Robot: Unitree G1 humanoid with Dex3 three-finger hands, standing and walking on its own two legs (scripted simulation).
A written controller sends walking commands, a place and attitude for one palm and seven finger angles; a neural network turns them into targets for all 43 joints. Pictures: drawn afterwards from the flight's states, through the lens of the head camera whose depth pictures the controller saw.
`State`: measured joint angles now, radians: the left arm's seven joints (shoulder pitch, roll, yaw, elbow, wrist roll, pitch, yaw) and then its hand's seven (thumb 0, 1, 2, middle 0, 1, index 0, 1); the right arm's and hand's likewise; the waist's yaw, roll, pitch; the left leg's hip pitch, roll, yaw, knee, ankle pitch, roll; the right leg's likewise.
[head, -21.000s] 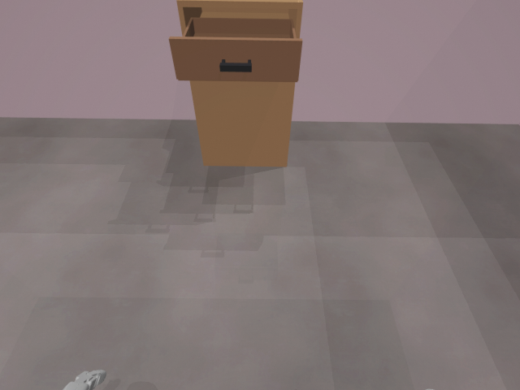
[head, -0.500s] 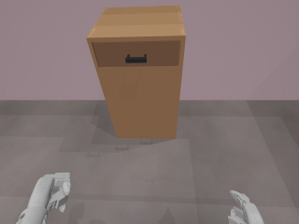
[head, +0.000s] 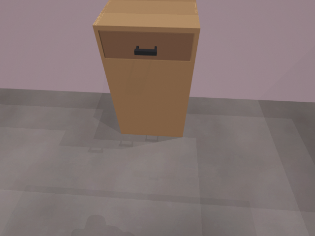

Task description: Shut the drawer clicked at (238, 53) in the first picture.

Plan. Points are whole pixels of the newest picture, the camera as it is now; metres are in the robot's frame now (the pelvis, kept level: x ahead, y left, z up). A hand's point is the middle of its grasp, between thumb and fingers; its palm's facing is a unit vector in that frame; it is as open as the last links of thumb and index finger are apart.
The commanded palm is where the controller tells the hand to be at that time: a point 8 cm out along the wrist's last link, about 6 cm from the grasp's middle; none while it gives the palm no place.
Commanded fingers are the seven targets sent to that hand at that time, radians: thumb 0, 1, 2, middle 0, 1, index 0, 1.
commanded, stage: let the arm hang, fingers relaxed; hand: left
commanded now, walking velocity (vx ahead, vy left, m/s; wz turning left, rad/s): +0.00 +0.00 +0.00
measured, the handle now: (146, 50) +0.90 +0.11 -0.01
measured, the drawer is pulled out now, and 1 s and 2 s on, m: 0.00 0.00 0.00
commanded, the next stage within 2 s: look to check the result in 0.46 s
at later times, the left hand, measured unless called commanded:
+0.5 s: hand out of the picture +0.05 +0.17 -0.17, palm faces +0.00 -0.98 -0.21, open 7.3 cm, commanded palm none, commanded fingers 0.00 0.90 0.90 -0.20 -0.30 -0.20 -0.30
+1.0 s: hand out of the picture +0.05 +0.16 -0.17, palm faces +0.01 -0.97 -0.22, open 7.4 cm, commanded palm none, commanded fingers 0.00 0.90 0.90 -0.20 -0.30 -0.20 -0.30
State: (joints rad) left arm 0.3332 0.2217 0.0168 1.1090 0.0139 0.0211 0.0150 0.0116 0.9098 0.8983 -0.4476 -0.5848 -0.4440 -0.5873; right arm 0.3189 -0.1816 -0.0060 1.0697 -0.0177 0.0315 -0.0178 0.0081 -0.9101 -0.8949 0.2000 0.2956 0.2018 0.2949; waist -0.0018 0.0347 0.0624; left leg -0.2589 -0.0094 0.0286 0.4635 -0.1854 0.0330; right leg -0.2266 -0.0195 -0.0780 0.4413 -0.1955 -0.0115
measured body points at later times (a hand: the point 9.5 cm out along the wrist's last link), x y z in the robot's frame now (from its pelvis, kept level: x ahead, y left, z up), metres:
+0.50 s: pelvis +0.02 -0.01 +0.00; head +0.03 -0.02 +0.45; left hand +0.05 +0.22 -0.15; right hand +0.02 -0.24 -0.16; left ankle +0.04 +0.10 -0.74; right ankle +0.03 -0.12 -0.74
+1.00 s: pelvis +0.03 -0.03 +0.01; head +0.05 -0.04 +0.45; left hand +0.05 +0.21 -0.15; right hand +0.04 -0.25 -0.16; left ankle +0.04 +0.10 -0.74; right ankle +0.03 -0.12 -0.74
